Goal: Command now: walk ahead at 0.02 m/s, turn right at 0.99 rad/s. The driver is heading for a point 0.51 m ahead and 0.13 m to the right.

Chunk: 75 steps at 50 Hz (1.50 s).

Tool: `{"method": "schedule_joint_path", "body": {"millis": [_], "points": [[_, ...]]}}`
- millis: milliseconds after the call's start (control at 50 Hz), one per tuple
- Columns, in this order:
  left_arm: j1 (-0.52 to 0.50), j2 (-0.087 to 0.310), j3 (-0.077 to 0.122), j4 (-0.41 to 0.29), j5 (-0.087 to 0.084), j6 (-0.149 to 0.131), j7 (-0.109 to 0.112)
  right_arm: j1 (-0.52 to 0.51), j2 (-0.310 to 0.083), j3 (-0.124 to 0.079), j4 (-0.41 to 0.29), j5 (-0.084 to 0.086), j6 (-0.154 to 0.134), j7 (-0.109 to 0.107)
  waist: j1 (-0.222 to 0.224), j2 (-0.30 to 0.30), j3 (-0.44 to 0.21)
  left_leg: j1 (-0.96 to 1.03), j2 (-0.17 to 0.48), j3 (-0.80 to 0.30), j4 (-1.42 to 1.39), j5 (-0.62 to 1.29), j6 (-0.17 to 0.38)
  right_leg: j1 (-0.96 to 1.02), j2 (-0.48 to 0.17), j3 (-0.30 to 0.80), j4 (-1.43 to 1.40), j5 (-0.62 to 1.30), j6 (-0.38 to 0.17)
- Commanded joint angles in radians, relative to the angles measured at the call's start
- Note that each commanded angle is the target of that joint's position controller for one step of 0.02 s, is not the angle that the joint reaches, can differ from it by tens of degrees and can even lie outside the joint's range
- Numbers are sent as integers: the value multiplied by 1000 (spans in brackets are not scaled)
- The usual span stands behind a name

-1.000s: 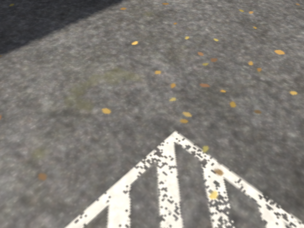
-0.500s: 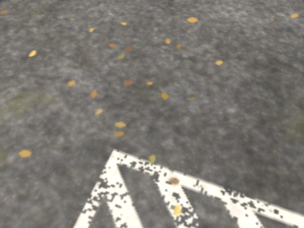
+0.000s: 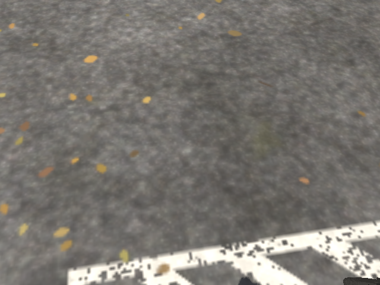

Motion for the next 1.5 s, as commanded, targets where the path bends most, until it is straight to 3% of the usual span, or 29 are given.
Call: {"method": "schedule_joint_path", "body": {"millis": [20,60,140,220,260,280,300,320,340,360,380,400,420,460,520,620,660,680,700,720,740,760,780,820,980,1220,1500], "points": [[0,50,12,-79,-5,-8,0,-20,-138,-32,-69,-8,3,-18,-13,186,-97,191,232,-141,-176,121,192,-110,-91,-94,7,55,31],[-34,39,6,-95,-1,-12,-4,15,-159,-43,-55,-9,8,-16,-40,196,-125,254,271,-117,-177,142,214,-107,-130,-100,-69,43,40],[-36,21,0,-97,7,-10,-18,-14,-199,-64,-43,3,8,2,-34,212,-153,225,310,-20,-176,131,206,35,-163,-139,-254,39,15],[-9,36,14,-83,3,8,-32,-23,-208,-76,-22,28,-1,27,-14,222,-152,206,344,55,-128,107,166,180,-143,-197,-464,46,-42],[64,34,28,-54,4,14,-31,-11,-184,-74,-2,47,-1,32,27,182,-165,141,323,115,-3,66,92,348,-94,-218,-668,135,-98],[139,81,48,-29,8,10,-19,45,-139,-63,24,44,1,40,45,53,-154,-4,257,180,166,-25,17,513,-109,-117,-797,281,-151],[174,227,76,-46,11,-2,0,45,-77,-39,-29,-6,4,50,6,-322,-135,-369,111,247,538,-512,-92,688,-405,304,-799,724,-289],[127,224,66,-83,58,-32,-7,-64,-107,-46,-64,-1,-4,38,69,-264,-219,-446,52,37,717,-545,-98,581,-488,407,-840,728,-443],[105,174,49,-74,70,-52,-14,-117,-148,-55,-67,25,-2,27,81,-160,-196,-434,67,-6,766,-453,-71,536,-437,310,-869,597,-409],[54,138,36,-62,52,-62,-8,-99,-146,-57,-54,32,1,17,42,-121,-153,-434,81,-17,739,-354,-52,500,-383,233,-867,518,-346],[5,89,19,-64,30,-61,-2,-65,-149,-59,-28,20,8,8,18,-87,-150,-415,93,-24,721,-283,-54,489,-346,185,-858,493,-301],[-33,71,6,-67,24,-59,5,-27,-149,-61,-14,11,13,7,-5,-109,-152,-360,82,-12,734,-222,-65,445,-320,142,-854,550,-293],[-46,59,-4,-67,30,-59,11,1,-149,-61,-4,12,15,11,-19,-112,-166,-311,70,-6,750,-180,-73,424,-301,114,-855,590,-291],[-46,45,-14,-56,41,-63,16,23,-132,-53,8,22,14,18,-21,-85,-178,-271,61,-3,697,-134,-82,432,-283,80,-854,612,-292],[-39,41,-18,-35,41,-62,18,-1,-90,-29,0,23,17,26,-2,-90,-159,-215,69,-8,486,-129,-86,452,-273,77,-848,561,-290],[-36,43,-22,-5,43,-55,-2,-1,-101,-23,-8,30,17,38,24,-109,-114,-55,55,10,267,-222,-66,377,-290,141,-830,476,-318],[-60,17,-34,8,32,-56,-6,33,-83,-18,2,29,9,41,-8,-90,-105,37,45,21,94,-133,-46,355,-267,150,-796,461,-294],[-53,-5,-43,19,27,-59,-5,57,-73,-11,9,18,1,45,-31,-63,-106,129,48,15,-53,31,-31,326,-241,141,-786,415,-254],[-19,-36,-52,28,40,-67,-4,71,-104,-13,6,0,-6,43,-15,-4,-135,231,112,-62,-72,229,-13,291,-189,122,-758,308,-193],[47,-28,-47,38,58,-78,-10,63,-185,-28,-6,-6,-8,37,48,147,-148,274,205,-125,-20,406,38,248,-104,53,-701,167,-140],[49,-42,-49,47,58,-80,-8,20,-137,-17,5,1,-10,43,63,237,-163,161,214,-144,-36,243,99,329,-78,-4,-730,113,-96],[-8,-11,-43,51,60,-76,-6,-8,-86,-6,-6,9,-14,50,32,194,-125,113,168,-121,-48,94,84,360,-83,-7,-743,150,-80],[-47,0,-36,50,52,-69,-4,0,-83,-5,-5,8,-18,51,7,151,-110,105,137,-88,-44,38,55,354,-79,-9,-731,183,-88],[-48,-21,-37,52,48,-53,-2,22,-95,-4,0,8,-31,51,-1,131,-99,103,116,-63,-34,19,31,359,-87,7,-736,238,-103],[-5,-47,-34,109,42,-57,1,47,-73,10,-2,12,-28,41,-9,48,-93,136,95,-37,-4,49,35,358,-94,13,-745,300,-94],[33,-41,-27,190,40,-52,25,65,-57,17,43,15,-31,44,-1,45,-74,130,80,-30,-27,63,42,403,-102,13,-751,341,-73],[45,-44,-22,324,36,-50,40,99,-65,17,161,19,-32,38,-2,52,-46,146,79,-42,-82,53,53,424,-103,-3,-787,333,-53]]}}
Keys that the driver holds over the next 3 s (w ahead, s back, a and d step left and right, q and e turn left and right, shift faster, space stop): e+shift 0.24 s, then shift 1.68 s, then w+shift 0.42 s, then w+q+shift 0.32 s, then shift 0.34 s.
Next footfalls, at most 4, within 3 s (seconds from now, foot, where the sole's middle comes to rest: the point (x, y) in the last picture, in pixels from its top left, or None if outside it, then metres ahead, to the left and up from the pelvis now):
0.28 right None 0.01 -0.14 -0.77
0.70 left None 0.11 0.07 -0.77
2.28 right None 0.11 -0.22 -0.77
2.76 left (255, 256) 0.55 -0.22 -0.77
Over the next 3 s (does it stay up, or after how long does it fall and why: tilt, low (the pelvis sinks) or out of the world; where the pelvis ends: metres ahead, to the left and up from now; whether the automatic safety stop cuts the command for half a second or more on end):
stays up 0.49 -0.23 0.01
